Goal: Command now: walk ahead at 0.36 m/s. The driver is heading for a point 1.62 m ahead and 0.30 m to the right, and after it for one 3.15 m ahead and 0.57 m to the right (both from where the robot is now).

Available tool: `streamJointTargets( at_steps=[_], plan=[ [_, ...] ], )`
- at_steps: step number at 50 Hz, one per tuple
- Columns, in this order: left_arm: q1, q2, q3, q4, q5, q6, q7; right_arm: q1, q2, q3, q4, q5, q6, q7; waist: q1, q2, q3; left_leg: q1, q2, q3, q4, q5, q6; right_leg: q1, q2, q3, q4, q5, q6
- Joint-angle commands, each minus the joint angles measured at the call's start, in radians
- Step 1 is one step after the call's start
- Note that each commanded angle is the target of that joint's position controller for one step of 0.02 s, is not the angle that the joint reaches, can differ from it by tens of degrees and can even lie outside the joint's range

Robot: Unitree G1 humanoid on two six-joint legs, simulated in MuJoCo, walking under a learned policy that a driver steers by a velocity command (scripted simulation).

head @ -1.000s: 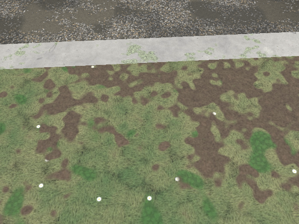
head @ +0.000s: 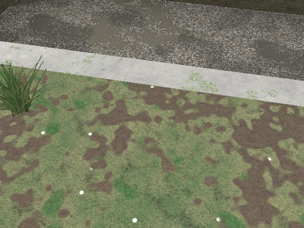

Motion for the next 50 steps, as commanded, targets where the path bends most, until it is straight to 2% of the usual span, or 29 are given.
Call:
streamJointTargets(
  at_steps=[1,2,3,5,7,10,13,16,17,18,19,20,21,22,23,24,25,26,28,31,33,37,42,45,46,47,48,49,50],
  plan=[
    [-0.205,0.124,0.022,-0.157,-0.018,-0.059,-0.002,0.183,-0.158,-0.032,0.012,-0.014,-0.036,0.01,-0.092,0.181,0.076,0.387,0.414,-0.678,-0.344,-0.112,0.255,-0.648,0.004,0.053,0.438,-0.12,-0.035],
    [-0.167,0.117,0.02,-0.139,-0.026,-0.066,-0.013,0.152,-0.121,-0.021,-0.002,-0.015,-0.045,0.01,-0.065,0.153,0.074,0.392,0.37,-0.576,-0.341,-0.067,0.222,-0.666,-0.028,0.065,0.474,-0.038,-0.06],
    [-0.168,0.109,0.02,-0.135,-0.02,-0.071,-0.019,0.13,-0.123,-0.018,-0.007,-0.013,-0.046,0.011,-0.052,0.126,0.078,0.386,0.345,-0.497,-0.353,-0.018,0.192,-0.682,-0.055,0.053,0.461,0.036,-0.07],
    [-0.205,0.096,0.022,-0.141,-0.005,-0.07,-0.036,0.129,-0.089,-0.001,-0.005,-0.018,-0.034,0.01,-0.045,0.118,0.079,0.342,0.296,-0.352,-0.369,0.206,0.147,-0.633,-0.086,0.03,0.377,0.137,-0.062],
    [-0.242,0.054,0.01,-0.153,0.005,-0.064,-0.051,0.159,-0.101,-0.002,0.003,-0.016,-0.022,-0.001,-0.054,0.122,0.071,0.298,0.255,-0.249,-0.38,0.337,0.141,-0.575,-0.069,-0.017,0.262,0.21,-0.029],
    [-0.367,0.01,-0.013,-0.198,0.008,-0.059,-0.062,0.179,-0.145,-0.006,0.011,-0.016,-0.015,-0.017,-0.08,0.117,0.101,0.174,0.22,-0.157,-0.41,0.334,0.131,-0.443,-0.024,-0.065,0.026,0.345,0.004],
    [-0.429,0.035,-0.014,-0.227,-0.002,-0.053,-0.067,0.222,-0.164,-0.011,0.034,-0.007,-0.019,-0.02,-0.085,0.139,0.128,0.147,0.253,-0.143,-0.436,0.311,0.125,-0.356,0.002,-0.068,-0.08,0.419,-0.011],
    [-0.415,0.082,0.0,-0.238,-0.003,-0.056,-0.074,0.205,-0.171,-0.017,0.042,0.001,-0.014,-0.021,-0.039,0.138,0.112,0.235,0.296,-0.124,-0.375,0.463,0.095,-0.311,0.009,-0.048,-0.131,0.398,-0.059],
    [-0.37,0.105,0.011,-0.229,-0.001,-0.056,-0.072,0.192,-0.182,-0.021,0.039,-0.002,-0.009,-0.021,-0.006,0.148,0.071,0.258,0.297,-0.108,-0.309,0.63,0.083,-0.238,0.031,-0.063,-0.129,0.375,-0.077],
    [-0.268,0.131,0.028,-0.201,0.0,-0.054,-0.067,0.179,-0.186,-0.022,0.037,-0.005,-0.002,-0.022,0.054,0.154,0.001,0.252,0.277,-0.078,-0.179,0.799,0.064,-0.099,0.061,-0.085,-0.126,0.357,-0.101],
    [-0.099,0.166,0.052,-0.147,-0.002,-0.048,-0.059,0.179,-0.171,-0.015,0.034,-0.011,0.006,-0.024,0.131,0.144,-0.098,0.179,0.231,-0.046,0.019,0.844,0.036,0.123,0.079,-0.099,-0.121,0.346,-0.125],
    [0.071,0.233,0.071,-0.111,0.008,-0.041,-0.045,0.2,-0.13,0.002,0.011,-0.031,0.009,-0.025,0.178,0.019,-0.227,-0.055,0.175,-0.019,0.344,0.54,0.004,0.421,-0.109,0.123,-0.1,0.277,-0.182],
    [0.108,0.283,0.073,-0.091,0.021,-0.041,-0.055,0.335,0.027,0.041,0.006,-0.015,-0.012,-0.016,0.082,-0.272,-0.38,-0.367,-0.022,-0.08,0.685,-0.213,-0.047,0.641,-0.333,0.656,-0.298,-0.064,-0.339],
    [0.059,0.189,0.047,-0.099,0.01,-0.048,-0.059,0.246,-0.084,0.018,0.005,0.013,-0.036,-0.011,0.115,-0.184,-0.294,-0.47,0.015,-0.195,0.806,-0.251,-0.027,0.564,-0.311,0.736,-0.415,-0.175,-0.302],
    [-0.03,0.151,0.034,-0.113,0.011,-0.055,-0.058,0.151,-0.139,0.001,-0.029,0.035,-0.05,-0.008,0.094,-0.138,-0.139,-0.541,0.066,-0.164,0.826,-0.167,-0.007,0.43,-0.288,0.583,-0.426,-0.11,-0.261],
    [-0.106,0.132,0.028,-0.129,0.016,-0.063,-0.06,0.106,-0.14,0.002,-0.036,0.028,-0.056,-0.016,0.061,-0.041,-0.073,-0.499,0.121,-0.145,0.781,-0.068,0.001,0.284,-0.254,0.462,-0.441,0.026,-0.241],
    [-0.153,0.112,0.024,-0.135,0.028,-0.069,-0.062,0.09,-0.133,-0.006,-0.036,0.009,-0.054,-0.023,0.027,-0.018,-0.033,-0.449,0.156,-0.138,0.724,-0.004,0.0,0.165,-0.217,0.366,-0.457,0.144,-0.228],
    [-0.177,0.088,0.017,-0.134,0.04,-0.074,-0.063,0.113,-0.119,-0.008,-0.03,0.002,-0.041,-0.024,-0.008,-0.034,-0.032,-0.384,0.183,-0.149,0.693,0.035,0.002,0.096,-0.185,0.3,-0.483,0.199,-0.219],
    [-0.172,0.084,0.015,-0.12,0.034,-0.082,-0.064,0.13,-0.08,-0.005,-0.027,-0.001,-0.018,-0.024,-0.032,-0.043,-0.021,-0.345,0.198,-0.14,0.637,0.053,-0.009,0.029,-0.168,0.237,-0.533,0.235,-0.235],
    [-0.124,0.117,0.021,-0.095,0.03,-0.085,-0.047,0.023,-0.087,-0.007,-0.069,-0.014,-0.002,-0.028,-0.021,-0.014,0.04,-0.447,0.212,-0.128,0.501,0.157,-0.044,0.012,-0.166,0.179,-0.585,0.27,-0.249],
    [-0.084,0.131,0.023,-0.082,0.027,-0.08,-0.034,-0.046,-0.086,-0.007,-0.091,-0.021,-0.006,-0.025,-0.001,-0.002,0.055,-0.5,0.207,-0.122,0.38,0.271,-0.063,0.049,-0.157,0.144,-0.591,0.317,-0.24],
    [-0.009,0.147,0.023,-0.06,0.016,-0.069,-0.021,-0.185,-0.058,0.009,-0.128,-0.015,-0.022,-0.008,0.049,-0.002,0.07,-0.454,0.16,-0.069,0.138,0.446,-0.068,0.08,-0.121,0.055,-0.589,0.365,-0.203],
    [0.092,0.153,0.026,-0.016,0.01,-0.042,-0.017,-0.321,-0.06,0.021,-0.185,-0.003,-0.034,0.025,0.087,-0.004,0.096,-0.49,0.125,-0.06,0.002,0.389,-0.045,0.257,-0.181,0.052,-0.515,0.429,-0.201],
    [0.08,0.175,0.035,-0.016,0.008,-0.025,-0.012,-0.283,-0.099,0.012,-0.192,0.0,-0.04,0.038,0.039,-0.039,0.057,-0.406,0.093,-0.047,-0.035,0.268,-0.005,0.339,-0.215,0.057,-0.42,0.632,-0.175],
    [0.061,0.184,0.038,-0.022,0.009,-0.02,-0.011,-0.211,-0.125,-0.001,-0.175,-0.001,-0.041,0.037,-0.005,-0.058,0.007,-0.294,0.06,-0.02,-0.043,0.24,0.015,0.342,-0.203,0.042,-0.335,0.809,-0.162],
    [0.045,0.17,0.032,-0.027,0.012,-0.014,-0.011,-0.057,-0.166,-0.025,-0.128,-0.002,-0.04,0.031,-0.084,-0.049,-0.088,-0.084,0.032,0.004,-0.063,0.261,0.047,0.3,-0.155,0.003,-0.157,0.92,-0.137],
    [0.048,0.137,0.015,-0.051,0.026,-0.015,-0.009,0.133,-0.23,-0.046,-0.083,-0.015,-0.037,0.02,-0.152,0.012,-0.238,0.239,0.162,-0.134,-0.012,0.28,0.105,0.105,-0.105,-0.03,0.121,0.734,-0.106],
    [0.172,0.003,-0.024,-0.062,0.028,-0.037,-0.022,0.22,-0.314,-0.067,-0.054,-0.022,-0.03,0.02,-0.095,0.269,-0.376,0.615,0.404,-0.617,-0.084,0.074,0.269,-0.327,0.088,-0.049,0.502,0.148,-0.029],
    [0.125,0.074,-0.01,-0.049,0.009,-0.063,-0.026,0.218,-0.215,-0.037,-0.059,-0.016,-0.03,0.022,-0.127,0.235,-0.39,0.621,0.422,-0.781,-0.207,-0.018,0.265,-0.453,0.091,0.103,0.624,-0.165,-0.045]
  ],
)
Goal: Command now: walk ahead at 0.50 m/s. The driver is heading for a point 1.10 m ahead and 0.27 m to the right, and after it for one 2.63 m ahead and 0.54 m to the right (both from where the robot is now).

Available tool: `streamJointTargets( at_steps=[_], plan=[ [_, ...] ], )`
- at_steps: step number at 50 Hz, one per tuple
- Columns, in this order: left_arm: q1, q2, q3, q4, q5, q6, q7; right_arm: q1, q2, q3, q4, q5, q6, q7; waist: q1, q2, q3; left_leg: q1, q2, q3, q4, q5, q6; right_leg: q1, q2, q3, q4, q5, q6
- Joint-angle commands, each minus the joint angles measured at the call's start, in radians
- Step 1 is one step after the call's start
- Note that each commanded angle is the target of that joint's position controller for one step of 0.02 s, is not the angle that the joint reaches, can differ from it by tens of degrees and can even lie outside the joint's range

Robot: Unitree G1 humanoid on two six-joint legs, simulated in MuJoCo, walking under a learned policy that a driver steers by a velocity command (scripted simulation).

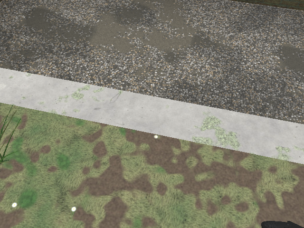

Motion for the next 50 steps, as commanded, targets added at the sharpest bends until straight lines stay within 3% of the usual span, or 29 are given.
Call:
streamJointTargets(
  at_steps=[1,2,3,5,7,9,12,17,19,21,23,24,25,26,27,28,29,30,31,32,34,36,40,43,46,47,48,49,50],
  plan=[
    [-0.031,0.14,0.019,-0.1,-0.037,-0.061,-0.012,0.331,-0.18,-0.05,0.044,0.0,0.003,-0.01,-0.162,0.164,-0.265,0.781,0.352,-0.623,-0.256,-0.222,0.212,-0.672,-0.018,0.113,0.571,-0.04,-0.038],
    [-0.078,0.139,0.018,-0.108,-0.043,-0.065,-0.008,0.245,-0.152,-0.041,0.025,-0.004,0.002,-0.012,-0.131,0.09,-0.172,0.625,0.32,-0.483,-0.282,-0.138,0.184,-0.65,-0.073,0.086,0.532,0.056,-0.041],
    [-0.101,0.128,0.023,-0.106,-0.031,-0.06,-0.002,0.191,-0.12,-0.033,0.019,-0.011,-0.001,-0.011,-0.104,0.052,-0.104,0.496,0.284,-0.385,-0.321,-0.069,0.166,-0.614,-0.107,0.077,0.468,0.124,-0.035],
    [-0.058,0.09,0.026,-0.09,-0.025,-0.028,0.001,0.151,-0.091,-0.026,0.026,-0.023,-0.013,-0.007,-0.053,0.093,-0.071,0.36,0.238,-0.262,-0.386,-0.007,0.142,-0.504,-0.144,0.091,0.402,0.197,-0.024],
    [-0.053,0.058,0.024,-0.092,-0.026,-0.005,0.003,0.162,-0.107,-0.031,0.045,-0.024,-0.023,-0.011,-0.038,0.086,-0.042,0.31,0.231,-0.176,-0.425,0.06,0.147,-0.51,-0.147,0.097,0.368,0.24,-0.009],
    [-0.102,0.059,0.028,-0.116,-0.021,0.003,0.006,0.182,-0.125,-0.037,0.061,-0.029,-0.026,-0.022,-0.044,0.069,-0.014,0.318,0.23,-0.113,-0.444,0.109,0.147,-0.579,-0.142,0.119,0.292,0.329,0.005],
    [-0.168,0.053,0.028,-0.143,-0.012,-0.006,-0.005,0.189,-0.136,-0.037,0.069,-0.028,-0.022,-0.037,-0.058,0.062,0.001,0.342,0.205,-0.011,-0.457,0.152,0.121,-0.594,-0.123,0.102,0.113,0.505,0.012],
    [-0.336,0.019,0.009,-0.217,-0.007,-0.012,-0.035,0.266,-0.163,-0.043,0.099,-0.013,-0.003,-0.053,-0.124,0.031,0.048,0.459,0.231,0.082,-0.449,0.197,0.102,-0.607,-0.105,0.009,-0.094,0.586,-0.005],
    [-0.38,0.022,0.007,-0.254,-0.008,-0.011,-0.049,0.294,-0.171,-0.048,0.11,-0.006,0.016,-0.055,-0.133,0.03,0.057,0.559,0.263,0.097,-0.401,0.267,0.097,-0.654,-0.096,-0.013,-0.128,0.519,-0.022],
    [-0.386,0.035,0.013,-0.283,-0.012,-0.01,-0.064,0.286,-0.187,-0.054,0.106,0.0,0.036,-0.06,-0.112,0.047,0.045,0.62,0.284,0.119,-0.325,0.447,0.081,-0.633,-0.071,-0.051,-0.147,0.423,-0.048],
    [-0.314,0.073,0.033,-0.288,-0.013,-0.004,-0.071,0.259,-0.217,-0.063,0.089,0.002,0.053,-0.07,-0.056,0.09,-0.027,0.637,0.283,0.146,-0.168,0.786,0.058,-0.492,-0.003,-0.114,-0.134,0.318,-0.086],
    [-0.204,0.11,0.055,-0.268,-0.016,-0.001,-0.069,0.247,-0.225,-0.065,0.081,0.001,0.062,-0.075,0.007,0.097,-0.091,0.61,0.266,0.16,-0.01,0.879,0.042,-0.347,0.039,-0.132,-0.144,0.297,-0.113],
    [-0.04,0.169,0.089,-0.23,-0.019,0.001,-0.056,0.233,-0.221,-0.06,0.069,0.003,0.065,-0.079,0.093,0.067,-0.174,0.486,0.223,0.179,0.22,0.788,0.005,-0.091,0.062,-0.101,-0.216,0.355,-0.155],
    [0.074,0.269,0.12,-0.209,-0.018,0.013,-0.031,0.27,-0.154,-0.038,0.036,-0.02,0.05,-0.074,0.096,-0.109,-0.275,0.164,0.139,0.185,0.562,0.303,-0.046,0.232,-0.14,0.239,-0.23,0.331,-0.246],
    [0.028,0.305,0.115,-0.238,-0.017,0.002,-0.034,0.314,-0.056,-0.004,-0.005,-0.02,0.008,-0.054,0.007,-0.252,-0.391,-0.185,-0.08,-0.011,0.85,-0.484,-0.085,0.473,-0.342,0.81,-0.398,0.214,-0.435],
    [0.039,0.215,0.089,-0.243,-0.009,-0.005,-0.035,0.199,-0.145,-0.023,-0.025,0.016,-0.032,-0.035,0.072,-0.134,-0.367,-0.305,-0.018,-0.161,0.885,-0.452,-0.055,0.478,-0.322,0.76,-0.455,0.196,-0.384],
    [0.009,0.164,0.077,-0.24,-0.01,-0.012,-0.036,0.146,-0.15,-0.024,-0.043,0.04,-0.048,-0.027,0.057,-0.092,-0.248,-0.335,0.025,-0.147,0.835,-0.378,-0.029,0.367,-0.284,0.593,-0.453,0.25,-0.341],
    [-0.062,0.141,0.071,-0.252,-0.015,-0.017,-0.038,0.143,-0.142,-0.025,-0.036,0.024,-0.054,-0.034,0.006,0.01,-0.162,-0.289,0.068,-0.138,0.732,-0.312,-0.026,0.208,-0.238,0.481,-0.458,0.331,-0.304],
    [-0.119,0.104,0.06,-0.267,-0.013,-0.016,-0.035,0.137,-0.156,-0.037,-0.032,0.002,-0.049,-0.041,-0.028,0.021,-0.115,-0.228,0.094,-0.136,0.65,-0.27,-0.036,0.084,-0.201,0.409,-0.473,0.405,-0.288],
    [-0.146,0.099,0.055,-0.285,-0.002,-0.014,-0.029,0.152,-0.159,-0.041,-0.032,-0.001,-0.036,-0.041,-0.057,0.002,-0.093,-0.165,0.109,-0.139,0.618,-0.241,-0.046,-0.011,-0.182,0.38,-0.496,0.456,-0.288],
    [-0.147,0.119,0.059,-0.294,-0.003,-0.017,-0.018,0.172,-0.139,-0.04,-0.04,-0.015,-0.011,-0.043,-0.077,-0.005,-0.083,-0.128,0.112,-0.12,0.535,-0.211,-0.083,-0.103,-0.163,0.333,-0.517,0.545,-0.299],
    [-0.114,0.131,0.062,-0.287,-0.004,-0.012,0.002,0.123,-0.112,-0.033,-0.063,-0.02,-0.002,-0.051,-0.066,-0.02,-0.062,-0.146,0.101,-0.097,0.414,-0.109,-0.112,-0.147,-0.137,0.27,-0.517,0.604,-0.287],
    [-0.04,0.111,0.052,-0.263,-0.001,0.004,0.026,0.019,-0.062,-0.013,-0.087,-0.028,-0.013,-0.034,-0.006,-0.076,-0.071,-0.009,0.033,-0.047,0.109,0.255,-0.104,-0.207,-0.062,0.155,-0.445,0.667,-0.2],
    [0.02,0.102,0.046,-0.237,-0.005,0.009,0.028,-0.035,-0.073,-0.016,-0.119,-0.015,-0.009,-0.028,0.02,-0.089,-0.047,-0.018,0.017,-0.061,0.034,0.25,-0.08,-0.147,-0.11,0.218,-0.4,0.58,-0.196],
    [0.037,0.113,0.049,-0.232,0.001,0.018,0.03,-0.011,-0.107,-0.028,-0.124,-0.017,-0.018,-0.018,-0.005,-0.1,-0.036,-0.014,0.006,-0.061,-0.01,0.113,-0.032,-0.05,-0.167,0.295,-0.319,0.624,-0.195],
    [0.024,0.114,0.048,-0.232,0.001,0.026,0.032,0.035,-0.117,-0.034,-0.113,-0.018,-0.02,-0.015,-0.034,-0.109,-0.041,0.036,-0.004,-0.045,-0.045,0.093,-0.012,-0.033,-0.158,0.299,-0.273,0.674,-0.185],
    [0.006,0.102,0.043,-0.237,-0.006,0.035,0.035,0.137,-0.141,-0.047,-0.089,-0.029,-0.022,-0.016,-0.089,-0.096,-0.092,0.168,-0.001,-0.042,-0.083,0.192,0.019,-0.029,-0.105,0.26,-0.155,0.776,-0.155],
    [0.02,0.066,0.029,-0.254,-0.001,0.037,0.037,0.289,-0.189,-0.06,-0.06,-0.049,-0.027,-0.012,-0.134,0.001,-0.225,0.439,0.138,-0.189,-0.039,0.368,0.088,-0.157,-0.025,0.204,0.111,0.641,-0.104],
    [0.188,-0.003,0.01,-0.232,-0.009,0.027,0.032,0.445,-0.231,-0.075,-0.02,-0.031,-0.01,-0.005,-0.125,0.243,-0.404,0.768,0.346,-0.539,-0.062,0.266,0.268,-0.433,0.13,0.155,0.489,0.059,-0.03]
  ],
)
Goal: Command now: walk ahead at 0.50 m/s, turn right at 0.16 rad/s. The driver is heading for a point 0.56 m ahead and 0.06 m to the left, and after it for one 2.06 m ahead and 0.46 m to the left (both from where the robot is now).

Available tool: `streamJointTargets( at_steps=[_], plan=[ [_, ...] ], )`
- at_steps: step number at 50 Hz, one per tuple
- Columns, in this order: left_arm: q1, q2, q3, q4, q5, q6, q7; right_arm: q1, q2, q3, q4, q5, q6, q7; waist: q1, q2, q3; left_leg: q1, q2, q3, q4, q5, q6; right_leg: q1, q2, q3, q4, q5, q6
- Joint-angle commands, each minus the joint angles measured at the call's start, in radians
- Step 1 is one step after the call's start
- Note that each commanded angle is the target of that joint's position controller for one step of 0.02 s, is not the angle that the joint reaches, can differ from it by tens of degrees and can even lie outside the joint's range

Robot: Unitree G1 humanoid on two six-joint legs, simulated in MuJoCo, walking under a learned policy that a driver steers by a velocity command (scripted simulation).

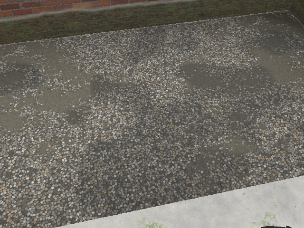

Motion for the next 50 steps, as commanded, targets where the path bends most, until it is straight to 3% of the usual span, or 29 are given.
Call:
streamJointTargets(
  at_steps=[1,2,4,6,8,11,13,18,20,21,22,23,24,25,26,27,28,32,35,37,40,43,44,45,46,47,48,49,50],
  plan=[
    [0.201,0.075,0.004,-0.04,-0.031,-0.023,-0.008,0.408,-0.212,-0.07,0.058,0.052,0.02,0.009,-0.12,0.3,-0.374,0.788,0.435,-0.766,-0.204,-0.234,0.336,-0.551,0.026,0.051,0.654,-0.155,0.015],
    [0.055,0.137,0.025,-0.061,-0.045,-0.025,-0.005,0.332,-0.149,-0.055,0.037,0.055,0.033,-0.003,-0.145,0.178,-0.169,0.661,0.387,-0.694,-0.249,-0.462,0.28,-0.669,-0.025,0.04,0.718,-0.086,0.013],
    [-0.085,0.108,0.019,-0.109,-0.011,-0.022,0.005,0.225,-0.096,-0.027,0.01,0.021,0.056,-0.023,-0.102,0.06,0.001,0.39,0.307,-0.513,-0.291,-0.469,0.228,-0.661,-0.104,-0.028,0.629,0.053,0.014],
    [-0.028,0.076,0.018,-0.085,-0.005,-0.014,-0.001,0.195,-0.066,-0.017,0.008,-0.004,0.054,-0.029,-0.039,0.117,0.02,0.25,0.219,-0.394,-0.318,-0.399,0.192,-0.557,-0.149,-0.039,0.51,0.132,0.012],
    [0.007,0.063,0.017,-0.061,-0.005,-0.01,0.001,0.221,-0.082,-0.029,0.02,0.0,0.051,-0.027,-0.027,0.14,-0.002,0.206,0.196,-0.328,-0.33,-0.335,0.208,-0.515,-0.163,-0.067,0.409,0.152,0.021],
    [-0.087,0.025,-0.009,-0.073,0.012,-0.022,-0.007,0.235,-0.137,-0.053,0.016,0.013,0.048,-0.032,-0.049,0.092,0.002,0.181,0.206,-0.26,-0.33,-0.202,0.211,-0.47,-0.187,-0.095,0.167,0.28,0.03],
    [-0.134,0.016,-0.018,-0.073,0.009,-0.027,-0.015,0.262,-0.149,-0.061,0.02,0.022,0.058,-0.032,-0.07,0.089,0.005,0.156,0.208,-0.222,-0.315,-0.155,0.203,-0.405,-0.173,-0.117,0.044,0.333,0.037],
    [-0.193,0.05,-0.016,-0.078,0.01,-0.033,-0.028,0.309,-0.152,-0.062,0.027,0.035,0.084,-0.037,-0.087,0.094,0.035,0.157,0.233,-0.221,-0.261,-0.181,0.17,-0.274,-0.128,-0.143,-0.103,0.364,0.024],
    [-0.095,0.056,-0.008,-0.049,0.013,-0.038,-0.025,0.315,-0.13,-0.054,0.04,0.045,0.097,-0.043,-0.036,0.091,0.03,0.172,0.208,-0.199,-0.165,-0.161,0.132,-0.173,-0.114,-0.169,-0.176,0.35,0.007],
    [0.023,0.1,0.011,-0.02,0.023,-0.037,-0.018,0.296,-0.104,-0.043,0.03,0.042,0.1,-0.047,0.011,0.064,-0.013,0.141,0.158,-0.17,-0.018,-0.113,0.099,-0.054,-0.141,-0.121,-0.19,0.363,-0.006],
    [0.142,0.174,0.031,-0.011,0.042,-0.037,-0.008,0.289,-0.042,-0.023,0.01,0.041,0.091,-0.05,0.056,-0.111,-0.1,0.035,0.043,-0.066,0.351,-0.211,0.032,0.093,-0.316,0.099,-0.237,0.461,-0.061],
    [0.183,0.218,0.04,0.004,0.048,-0.026,-0.026,0.345,-0.004,-0.012,-0.024,0.061,0.083,-0.061,0.043,-0.355,-0.157,-0.205,-0.081,-0.098,0.629,-0.51,0.009,0.189,-0.463,0.446,-0.383,0.227,-0.197],
    [0.134,0.156,0.025,-0.019,0.039,-0.024,-0.034,0.328,-0.095,-0.037,-0.015,0.071,0.079,-0.074,0.038,-0.227,-0.08,-0.295,-0.069,-0.222,0.747,-0.465,0.011,0.135,-0.479,0.486,-0.411,0.149,-0.189],
    [0.07,0.121,0.013,-0.036,0.035,-0.025,-0.035,0.307,-0.116,-0.045,-0.019,0.073,0.086,-0.08,0.015,-0.163,-0.049,-0.318,-0.057,-0.227,0.807,-0.394,0.008,0.088,-0.464,0.371,-0.388,0.23,-0.16],
    [0.023,0.099,0.004,-0.044,0.038,-0.027,-0.039,0.326,-0.1,-0.044,-0.004,0.054,0.099,-0.087,-0.011,-0.102,-0.063,-0.28,-0.034,-0.222,0.826,-0.349,0.002,0.034,-0.44,0.282,-0.37,0.303,-0.138],
    [-0.027,0.072,-0.007,-0.052,0.038,-0.028,-0.042,0.326,-0.096,-0.047,-0.007,0.037,0.111,-0.092,-0.033,-0.091,-0.05,-0.256,-0.013,-0.223,0.808,-0.297,-0.009,-0.019,-0.413,0.201,-0.354,0.379,-0.12],
    [-0.07,0.051,-0.015,-0.061,0.043,-0.027,-0.043,0.341,-0.106,-0.053,-0.013,0.033,0.128,-0.09,-0.055,-0.107,-0.055,-0.202,-0.002,-0.22,0.787,-0.272,-0.027,-0.057,-0.384,0.131,-0.332,0.522,-0.104],
    [-0.052,0.078,-0.007,-0.028,0.046,-0.042,-0.036,0.318,-0.084,-0.048,-0.041,0.045,0.172,-0.085,-0.054,-0.093,-0.036,-0.166,0.022,-0.188,0.674,-0.187,-0.036,-0.08,-0.368,0.02,-0.368,0.516,-0.101],
    [-0.074,0.082,-0.006,-0.036,0.038,-0.033,-0.024,0.226,-0.054,-0.024,-0.109,0.034,0.184,-0.077,-0.041,-0.099,0.013,-0.179,0.057,-0.163,0.5,-0.123,-0.027,-0.072,-0.371,-0.039,-0.38,0.446,-0.093],
    [-0.041,0.117,0.008,-0.022,0.042,-0.025,-0.022,0.18,-0.05,-0.016,-0.149,0.034,0.176,-0.059,-0.013,-0.094,0.013,-0.164,0.069,-0.119,0.439,-0.113,-0.008,-0.049,-0.376,-0.069,-0.369,0.442,-0.097],
    [-0.095,0.147,0.013,-0.041,0.032,-0.022,-0.021,0.173,-0.055,-0.011,-0.168,0.023,0.171,-0.035,-0.018,-0.128,0.034,-0.04,0.049,-0.019,0.343,-0.17,0.01,-0.137,-0.367,-0.163,-0.312,0.564,-0.087],
    [-0.156,0.135,0.003,-0.047,0.043,0.0,-0.007,0.27,-0.06,-0.007,-0.178,0.009,0.19,-0.041,-0.066,-0.147,-0.015,0.119,0.016,0.022,0.281,-0.157,0.032,-0.132,-0.348,-0.24,-0.142,0.86,-0.07],
    [-0.215,0.132,0.001,-0.071,0.023,0.015,-0.004,0.311,-0.061,-0.008,-0.205,-0.004,0.201,-0.048,-0.118,-0.114,-0.034,0.17,-0.01,0.037,0.096,-0.127,0.078,-0.097,-0.31,-0.269,-0.011,0.929,-0.028],
    [-0.22,0.149,0.005,-0.078,0.021,0.022,-0.001,0.404,-0.112,-0.021,-0.197,-0.01,0.19,-0.052,-0.163,0.035,-0.12,0.328,0.034,-0.067,-0.012,0.304,0.148,-0.115,-0.218,-0.287,0.255,0.739,0.026],
    [-0.198,0.08,-0.018,-0.148,0.078,0.015,-0.001,0.387,-0.214,-0.03,-0.203,-0.025,0.184,-0.037,-0.095,0.369,-0.119,0.496,0.185,-0.404,-0.006,0.728,0.303,-0.472,-0.031,-0.263,0.574,-0.031,0.116],
    [-0.177,0.122,-0.014,-0.197,0.049,-0.001,-0.007,0.3,-0.231,-0.026,-0.251,-0.042,0.183,-0.029,-0.077,0.422,-0.229,0.445,0.304,-0.618,-0.091,0.516,0.398,-0.549,-0.018,-0.077,0.69,-0.13,0.136],
    [-0.251,0.187,0.003,-0.216,0.021,-0.004,-0.006,0.223,-0.189,-0.017,-0.286,-0.033,0.177,-0.03,-0.075,0.294,-0.162,0.351,0.293,-0.57,-0.1,0.426,0.371,-0.575,-0.042,-0.052,0.738,-0.102,0.149],
    [-0.273,0.177,-0.003,-0.228,0.034,0.004,0.002,0.186,-0.166,-0.002,-0.297,-0.026,0.178,-0.037,-0.058,0.195,-0.112,0.276,0.262,-0.494,-0.083,0.42,0.319,-0.56,-0.056,-0.067,0.724,-0.083,0.154],
    [-0.272,0.146,-0.018,-0.242,0.063,0.015,0.01,0.146,-0.143,0.013,-0.311,-0.023,0.184,-0.044,-0.033,0.133,-0.088,0.22,0.231,-0.44,-0.071,0.433,0.278,-0.528,-0.07,-0.066,0.657,-0.059,0.159]
  ],
)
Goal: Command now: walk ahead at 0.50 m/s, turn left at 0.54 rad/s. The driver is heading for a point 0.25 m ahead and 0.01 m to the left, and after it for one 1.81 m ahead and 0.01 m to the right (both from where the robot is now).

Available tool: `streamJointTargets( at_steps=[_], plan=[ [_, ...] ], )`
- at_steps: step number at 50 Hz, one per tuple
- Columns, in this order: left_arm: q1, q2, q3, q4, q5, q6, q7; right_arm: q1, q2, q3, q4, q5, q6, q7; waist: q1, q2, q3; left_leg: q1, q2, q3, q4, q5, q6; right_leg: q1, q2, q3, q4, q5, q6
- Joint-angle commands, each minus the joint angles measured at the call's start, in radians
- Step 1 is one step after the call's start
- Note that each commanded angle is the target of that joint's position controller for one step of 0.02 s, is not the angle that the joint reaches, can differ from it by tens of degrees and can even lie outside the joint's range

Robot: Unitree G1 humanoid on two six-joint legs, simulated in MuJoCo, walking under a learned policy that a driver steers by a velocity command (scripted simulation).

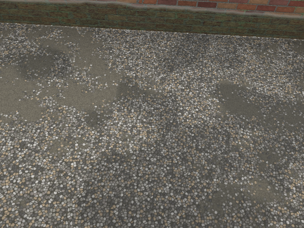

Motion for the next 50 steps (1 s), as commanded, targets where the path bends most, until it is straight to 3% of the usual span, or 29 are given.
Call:
streamJointTargets(
  at_steps=[1,3,4,5,6,8,9,10,11,12,13,15,20,21,25,27,28,29,33,35,36,38,46,47,50],
  plan=[
    [-0.026,0.066,-0.005,-0.167,0.04,-0.001,0.013,-0.07,-0.147,-0.018,-0.124,-0.004,-0.001,-0.02,0.048,0.162,-0.156,0.167,0.232,-0.326,-0.263,0.623,0.235,-0.122,-0.006,0.065,-0.016,0.015,0.025],
    [-0.066,0.004,-0.048,-0.204,0.052,0.004,0.0,-0.085,-0.136,-0.005,-0.136,-0.022,0.015,-0.03,0.049,0.148,-0.211,0.224,0.166,-0.282,-0.251,0.619,0.172,-0.021,-0.023,0.063,-0.335,0.053,0.021],
    [-0.084,-0.004,-0.061,-0.207,0.047,0.0,-0.006,-0.082,-0.143,-0.007,-0.138,-0.021,0.022,-0.032,0.031,0.151,-0.241,0.26,0.147,-0.28,-0.25,0.616,0.154,0.044,-0.016,0.052,-0.481,0.11,0.017],
    [-0.101,0.016,-0.061,-0.196,0.033,-0.001,-0.019,-0.062,-0.168,-0.013,-0.128,-0.022,0.026,-0.036,0.006,0.16,-0.286,0.306,0.158,-0.327,-0.283,0.56,0.158,0.101,0.002,0.042,-0.522,0.179,0.009],
    [-0.096,0.032,-0.06,-0.199,0.017,-0.004,-0.028,-0.084,-0.184,-0.015,-0.137,-0.011,0.027,-0.032,0.005,0.183,-0.301,0.32,0.168,-0.368,-0.307,0.43,0.166,0.136,-0.003,0.055,-0.575,0.232,0.002],
    [-0.126,0.048,-0.061,-0.208,0.014,-0.012,-0.044,-0.155,-0.195,-0.012,-0.168,0.027,0.032,-0.023,0.006,0.142,-0.246,0.253,0.161,-0.416,-0.365,0.123,0.141,0.223,-0.016,0.043,-0.733,0.335,-0.021],
    [-0.124,0.033,-0.069,-0.213,0.027,-0.015,-0.051,-0.182,-0.18,0.0,-0.176,0.034,0.032,-0.019,0.02,0.119,-0.221,0.193,0.15,-0.412,-0.381,0.003,0.111,0.306,-0.029,0.024,-0.808,0.399,-0.036],
    [-0.134,0.012,-0.081,-0.231,0.055,-0.01,-0.056,-0.185,-0.141,0.021,-0.179,0.018,0.026,-0.013,0.023,0.109,-0.208,0.093,0.116,-0.379,-0.377,-0.031,0.081,0.416,-0.056,0.009,-0.763,0.434,-0.039],
    [-0.136,0.015,-0.087,-0.239,0.064,-0.01,-0.065,-0.151,-0.123,0.035,-0.175,0.012,0.021,-0.001,0.007,0.066,-0.212,0.043,0.08,-0.337,-0.389,-0.142,0.048,0.455,-0.086,0.021,-0.754,0.352,-0.067],
    [-0.163,0.035,-0.084,-0.247,0.059,-0.01,-0.074,-0.161,-0.123,0.04,-0.182,0.017,0.013,0.013,0.004,-0.003,-0.172,0.057,0.055,-0.283,-0.384,-0.159,0.017,0.384,-0.087,0.063,-0.796,0.194,-0.087],
    [-0.19,0.033,-0.089,-0.267,0.056,-0.003,-0.074,-0.19,-0.139,0.038,-0.188,0.023,0.005,0.024,0.006,-0.001,-0.115,0.068,0.044,-0.262,-0.372,-0.154,-0.003,0.324,-0.097,0.09,-0.852,0.121,-0.104],
    [-0.203,0.047,-0.097,-0.28,0.049,-0.002,-0.071,-0.227,-0.135,0.045,-0.204,0.017,-0.003,0.033,-0.006,-0.005,-0.072,0.122,0.031,-0.226,-0.341,-0.089,-0.016,0.248,-0.116,0.122,-0.92,0.082,-0.11],
    [-0.184,0.073,-0.104,-0.301,0.035,-0.015,-0.058,-0.25,-0.123,0.062,-0.209,0.001,-0.029,0.044,-0.014,-0.002,-0.085,0.14,0.035,-0.188,-0.301,-0.03,-0.018,0.255,-0.131,0.149,-0.968,0.061,-0.123],
    [-0.169,0.089,-0.098,-0.301,0.031,-0.013,-0.049,-0.246,-0.111,0.068,-0.21,-0.004,-0.028,0.037,-0.017,-0.021,-0.075,0.106,0.036,-0.174,-0.298,-0.032,-0.013,0.295,-0.132,0.157,-0.975,0.081,-0.138],
    [-0.138,0.079,-0.1,-0.305,0.03,-0.003,-0.039,-0.266,-0.123,0.074,-0.206,-0.009,-0.046,0.036,0.004,0.05,-0.101,0.084,0.053,-0.174,-0.325,-0.001,-0.015,0.382,-0.124,0.138,-0.95,0.15,-0.147],
    [-0.126,0.077,-0.1,-0.304,0.032,-0.002,-0.039,-0.277,-0.125,0.077,-0.207,-0.008,-0.05,0.038,0.013,0.07,-0.115,0.083,0.059,-0.182,-0.339,0.015,-0.011,0.416,-0.111,0.117,-0.929,0.202,-0.143],
    [-0.174,0.056,-0.117,-0.331,0.046,0.004,-0.053,-0.28,-0.1,0.089,-0.22,-0.026,-0.055,0.046,-0.011,0.074,-0.077,0.079,0.066,-0.177,-0.331,0.101,-0.003,0.395,-0.118,0.126,-0.923,0.346,-0.147],
    [-0.161,0.054,-0.116,-0.328,0.051,0.006,-0.057,-0.273,-0.105,0.091,-0.214,-0.034,-0.058,0.048,-0.005,0.073,-0.124,0.109,0.07,-0.18,-0.324,0.149,-0.003,0.421,-0.113,0.116,-0.906,0.412,-0.146],
    [-0.136,0.067,-0.116,-0.327,0.058,0.01,-0.061,-0.273,-0.129,0.094,-0.208,-0.029,-0.063,0.046,0.008,0.069,-0.213,0.162,0.08,-0.191,-0.32,0.273,0.001,0.488,-0.099,0.094,-0.873,0.506,-0.132],
    [-0.14,0.066,-0.12,-0.328,0.06,0.01,-0.059,-0.278,-0.131,0.097,-0.207,-0.03,-0.062,0.044,0.009,0.055,-0.206,0.171,0.081,-0.193,-0.325,0.297,0.0,0.489,-0.099,0.09,-0.874,0.534,-0.129],
    [-0.116,0.076,-0.119,-0.327,0.048,0.015,-0.057,-0.259,-0.135,0.096,-0.2,-0.022,-0.061,0.04,0.015,0.042,-0.196,0.175,0.081,-0.185,-0.311,0.384,-0.003,0.494,-0.098,0.093,-0.865,0.596,-0.131],
    [-0.108,0.072,-0.121,-0.333,0.055,0.021,-0.053,-0.255,-0.14,0.098,-0.196,-0.023,-0.063,0.036,0.018,0.041,-0.219,0.19,0.084,-0.181,-0.305,0.448,-0.003,0.515,-0.095,0.084,-0.853,0.627,-0.127],
    [-0.127,0.06,-0.127,-0.357,0.056,0.03,-0.05,-0.269,-0.135,0.105,-0.194,-0.032,-0.064,0.036,0.013,0.045,-0.223,0.22,0.091,-0.175,-0.319,0.444,-0.006,0.503,-0.096,0.087,-0.869,0.614,-0.112],
    [-0.117,0.053,-0.131,-0.368,0.071,0.024,-0.057,-0.313,-0.137,0.108,-0.221,-0.026,-0.063,0.043,0.038,0.038,-0.185,0.187,0.083,-0.177,-0.304,0.503,-0.015,0.491,-0.102,0.086,-0.858,0.691,-0.11],
    [-0.11,0.054,-0.132,-0.367,0.073,0.021,-0.06,-0.296,-0.136,0.11,-0.221,-0.037,-0.065,0.04,0.028,0.033,-0.246,0.227,0.087,-0.169,-0.3,0.523,-0.027,0.5,-0.106,0.09,-0.845,0.741,-0.113]
  ],
)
